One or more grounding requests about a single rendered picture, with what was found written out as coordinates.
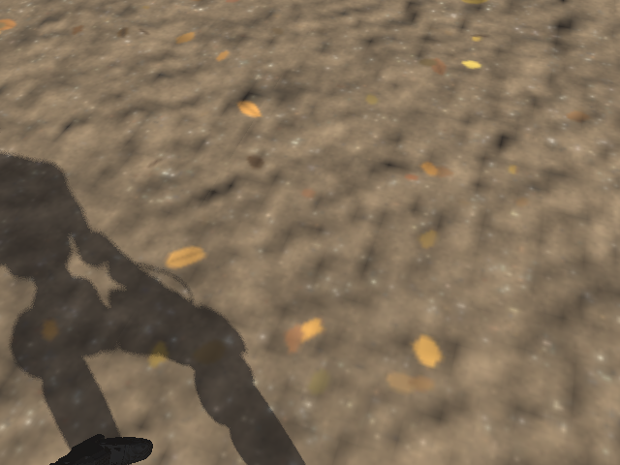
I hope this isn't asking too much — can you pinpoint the robot left hand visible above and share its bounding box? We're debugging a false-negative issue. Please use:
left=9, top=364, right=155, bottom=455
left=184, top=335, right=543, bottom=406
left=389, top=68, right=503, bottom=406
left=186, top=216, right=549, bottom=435
left=49, top=434, right=153, bottom=465

